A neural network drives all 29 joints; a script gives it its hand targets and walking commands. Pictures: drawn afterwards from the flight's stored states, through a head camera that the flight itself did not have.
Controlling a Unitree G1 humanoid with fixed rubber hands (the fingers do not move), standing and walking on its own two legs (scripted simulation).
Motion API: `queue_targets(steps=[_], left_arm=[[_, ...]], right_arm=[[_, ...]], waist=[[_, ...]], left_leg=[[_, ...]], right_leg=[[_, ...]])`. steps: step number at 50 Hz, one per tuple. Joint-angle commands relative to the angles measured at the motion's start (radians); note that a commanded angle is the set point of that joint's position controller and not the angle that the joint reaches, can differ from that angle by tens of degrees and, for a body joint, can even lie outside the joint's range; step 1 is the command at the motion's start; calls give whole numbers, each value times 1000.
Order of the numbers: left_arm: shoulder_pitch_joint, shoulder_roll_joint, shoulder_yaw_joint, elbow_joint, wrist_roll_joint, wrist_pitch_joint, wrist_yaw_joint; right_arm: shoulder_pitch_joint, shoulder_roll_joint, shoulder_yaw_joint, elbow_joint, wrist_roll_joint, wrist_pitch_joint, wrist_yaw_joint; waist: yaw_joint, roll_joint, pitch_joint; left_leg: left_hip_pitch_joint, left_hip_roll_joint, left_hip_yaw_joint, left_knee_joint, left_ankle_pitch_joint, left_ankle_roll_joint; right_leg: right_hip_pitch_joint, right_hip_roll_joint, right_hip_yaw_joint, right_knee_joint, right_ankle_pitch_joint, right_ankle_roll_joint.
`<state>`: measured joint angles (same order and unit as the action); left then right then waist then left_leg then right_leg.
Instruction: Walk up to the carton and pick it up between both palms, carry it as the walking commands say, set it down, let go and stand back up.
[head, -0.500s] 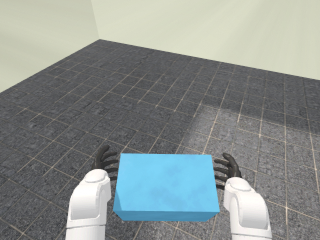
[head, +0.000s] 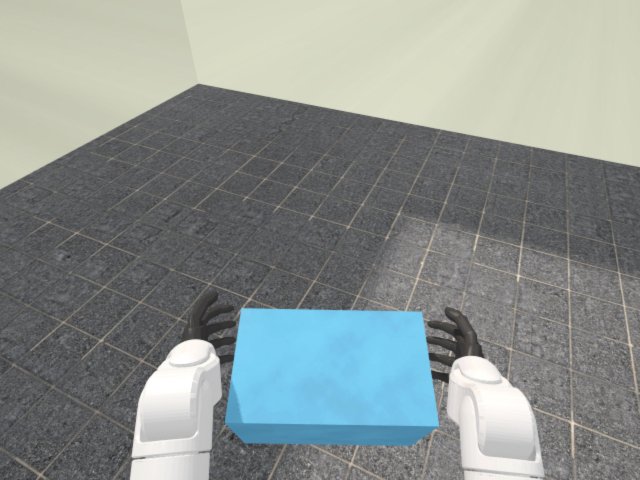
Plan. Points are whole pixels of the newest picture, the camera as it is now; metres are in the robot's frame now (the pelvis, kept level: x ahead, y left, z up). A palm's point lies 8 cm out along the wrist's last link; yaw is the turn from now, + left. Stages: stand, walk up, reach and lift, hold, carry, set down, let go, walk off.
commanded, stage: carry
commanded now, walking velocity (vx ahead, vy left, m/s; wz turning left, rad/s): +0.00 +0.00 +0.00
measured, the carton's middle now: (329, 380) +0.29 +0.00 -0.03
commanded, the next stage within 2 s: hold in 0.12 s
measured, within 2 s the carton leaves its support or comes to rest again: neither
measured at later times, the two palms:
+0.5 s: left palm (205, 381) +0.26 +0.16 +0.03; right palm (469, 415) +0.23 -0.16 +0.02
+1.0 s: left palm (230, 379) +0.30 +0.14 -0.04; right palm (461, 423) +0.25 -0.18 -0.06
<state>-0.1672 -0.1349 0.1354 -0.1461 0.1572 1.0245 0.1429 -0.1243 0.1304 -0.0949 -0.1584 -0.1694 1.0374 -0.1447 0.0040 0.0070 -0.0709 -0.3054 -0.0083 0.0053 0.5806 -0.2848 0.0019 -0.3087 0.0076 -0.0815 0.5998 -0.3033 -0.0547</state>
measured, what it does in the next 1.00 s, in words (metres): shifts its weight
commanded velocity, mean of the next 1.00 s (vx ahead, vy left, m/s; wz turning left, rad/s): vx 0.00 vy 0.00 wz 0.00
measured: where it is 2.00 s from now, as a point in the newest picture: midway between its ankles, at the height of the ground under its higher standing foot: outside the picture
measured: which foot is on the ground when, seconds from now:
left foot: down 0.00-1.00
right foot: down 0.00-1.00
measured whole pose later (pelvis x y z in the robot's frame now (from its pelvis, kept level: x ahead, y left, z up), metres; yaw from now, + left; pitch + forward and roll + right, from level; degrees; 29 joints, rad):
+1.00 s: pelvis -0.05 +0.03 -0.02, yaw -5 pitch +8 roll +1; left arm -0.44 -0.14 0.39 0.58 0.28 0.36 0.03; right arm -0.40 0.09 -0.36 0.56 -0.28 0.41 -0.02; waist -0.03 0.02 0.01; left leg -0.59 -0.04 0.02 0.72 -0.27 0.03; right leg -0.62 0.02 0.02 0.75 -0.26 -0.02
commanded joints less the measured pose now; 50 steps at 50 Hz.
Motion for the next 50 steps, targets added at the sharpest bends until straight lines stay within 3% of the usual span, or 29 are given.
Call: queue_targets(steps=[1, 2, 3, 5, 6, 7, 8, 10, 11, 12, 13, 14, 15, 16, 17, 19, 21, 24, 26, 27, 28, 30, 33, 35, 39, 40, 42, 44, 50], left_arm=[[-517, -966, -642, -170, -396, -34, -276], [-521, -954, -630, -147, -389, -34, -279], [-516, -978, -648, -175, -406, -27, -279], [-517, -948, -617, -136, -387, -26, -277], [-520, -962, -641, -188, -405, -29, -276], [-353, -611, -290, 163, -135, -127, -281], [-319, -550, -340, 310, -155, -203, -284], [-311, -650, -514, 84, -215, -315, -301], [-359, -710, -593, 20, -262, -350, -314], [-413, -757, -658, -31, -294, -376, -331], [-431, -740, -668, -66, -299, -392, -338], [-452, -730, -685, -86, -311, -404, -348], [-462, -718, -662, -112, -285, -390, -357], [-453, -689, -648, -94, -276, -392, -356], [-473, -675, -620, -29, -257, -392, -358], [-528, -690, -561, 84, -229, -398, -362], [-619, -775, -525, 230, -204, -418, -374], [-753, -884, -476, 386, -184, -462, -405], [-833, -965, -433, 509, -171, -492, -421], [-883, -980, -418, 556, -161, -505, -424], [-883, -988, -358, 630, -129, -506, -420], [-929, -1032, -333, 680, -121, -519, -419], [-937, -1044, -248, 783, -98, -533, -421], [-935, -1030, -192, 828, -77, -550, -419], [-920, -1010, -173, 809, -58, -603, -405], [-912, -1011, -165, 813, -51, -614, -400], [-890, -1004, -199, 784, -55, -639, -398], [-881, -999, -222, 764, -58, -666, -392], [-885, -985, -316, 695, -75, -726, -395]], right_arm=[[-581, 936, 608, -234, 374, -65, 249], [-586, 933, 601, -213, 369, -66, 250], [-611, 944, 625, -271, 388, -64, 246], [-585, 930, 598, -197, 367, -56, 246], [-571, 946, 617, -233, 384, -56, 248], [-414, 600, 277, 117, 182, -152, 255], [-378, 604, 341, 291, 193, -224, 253], [-361, 682, 481, 85, 242, -334, 268], [-394, 738, 531, 13, 267, -362, 265], [-469, 789, 599, -76, 300, -385, 263], [-486, 811, 636, -96, 319, -395, 267], [-492, 828, 658, -112, 319, -401, 265], [-477, 855, 632, -60, 324, -397, 266], [-482, 837, 638, -54, 328, -401, 266], [-530, 802, 610, -28, 307, -406, 267], [-660, 794, 596, 9, 285, -419, 281], [-758, 830, 549, 119, 245, -435, 303], [-821, 901, 439, 317, 200, -472, 339], [-902, 930, 366, 428, 185, -506, 370], [-920, 948, 349, 487, 180, -512, 381], [-936, 929, 292, 563, 155, -513, 394], [-972, 915, 231, 625, 140, -530, 413], [-1032, 891, 158, 668, 103, -551, 423], [-1083, 874, 140, 671, 92, -567, 430], [-1066, 877, 144, 686, 76, -609, 436], [-1093, 895, 167, 677, 89, -623, 439], [-1052, 913, 194, 661, 90, -650, 440], [-1044, 932, 235, 642, 110, -677, 438], [-1001, 943, 315, 589, 133, -734, 409]], waist=[[1, -8, -379], [1, -20, -371], [1, -16, -363], [1, -26, -364], [1, -24, -371], [17, -52, 34], [20, -24, -41], [14, -18, -287], [-33, -43, -391], [-53, -74, -488], [-31, -54, -526], [-33, -62, -537], [-31, -60, -541], [-9, -37, -511], [-6, -22, -430], [41, -22, -307], [41, -20, -246], [-9, -19, -210], [-32, 26, -231], [-31, 14, -242], [-29, 45, -219], [-59, 86, -216], [-77, 60, -197], [-57, 22, -217], [-47, -8, -297], [-17, -26, -331], [-19, -34, -402], [2, -36, -459], [-4, -31, -654]], left_leg=[[122, 112, -93, -57, 243, 56], [120, 112, -93, -60, 217, 56], [109, 111, -97, -55, 223, 55], [106, 108, -93, -47, 218, 55], [106, 109, -93, -46, 234, 53], [104, -82, -101, -135, 189, 56], [116, -80, -109, -154, 279, 53], [191, -83, -103, -132, 520, 37], [229, -84, -110, -120, 595, 32], [221, -80, -119, -117, 621, 34], [189, -85, -112, -132, 596, 33], [171, -90, -111, -145, 553, 34], [95, -76, -125, -155, 419, 34], [80, -80, -110, -153, 369, 34], [59, -78, -107, -154, 290, 39], [55, -72, -98, -137, 130, 51], [103, -60, -98, -121, 4, 60], [119, -56, -117, -101, -86, 56], [117, -48, -135, -105, -110, 45], [95, -44, -138, -106, -115, 47], [73, -36, -146, -125, -157, 46], [30, -11, -189, -162, -214, 49], [-24, -8, -188, -157, -232, 50], [-40, -8, -190, -151, -231, 57], [-61, -9, -187, -114, -129, 58], [-60, -18, -175, -90, -101, 60], [-33, -32, -158, -50, 0, 58], [-43, -44, -150, -14, 79, 56], [-112, -75, -135, 96, 198, 52]], right_leg=[[137, -154, 144, -97, 312, -16], [134, -151, 146, -101, 284, -18], [135, -154, 148, -104, 299, -15], [136, -156, 151, -103, 320, -17], [141, -155, 150, -97, 337, -18], [175, 19, 208, -163, 322, 42], [220, 20, 220, -170, 401, 30], [394, 27, 226, -128, 750, 51], [452, 28, 232, -112, 878, 65], [506, 25, 237, -95, 966, 79], [552, 18, 242, -98, 989, 89], [565, 16, 246, -107, 958, 94], [521, 14, 220, -120, 819, 52], [492, 6, 223, -127, 743, 46], [431, 9, 216, -146, 593, 40], [316, 9, 212, -175, 270, 28], [206, 15, 208, -201, 18, 22], [137, 21, 213, -199, -112, 18], [124, 23, 213, -173, -99, 14], [131, 24, 217, -170, -107, 15], [120, 37, 203, -141, -108, 14], [137, 51, 192, -87, -49, 13], [121, 51, 193, -69, -46, 7], [105, 54, 188, -53, -52, 12], [67, 57, 184, -9, 34, 13], [50, 55, 187, -2, 27, 13], [24, 54, 191, 5, 79, 10], [-1, 54, 195, 25, 130, 12], [-38, 64, 207, 95, 261, 21]])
